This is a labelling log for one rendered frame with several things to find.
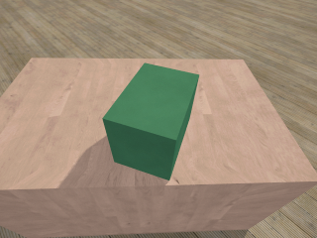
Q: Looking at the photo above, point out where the pedestal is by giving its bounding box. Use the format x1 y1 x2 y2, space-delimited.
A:
0 58 317 238

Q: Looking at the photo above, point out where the carton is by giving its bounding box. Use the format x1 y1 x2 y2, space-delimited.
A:
102 62 199 180

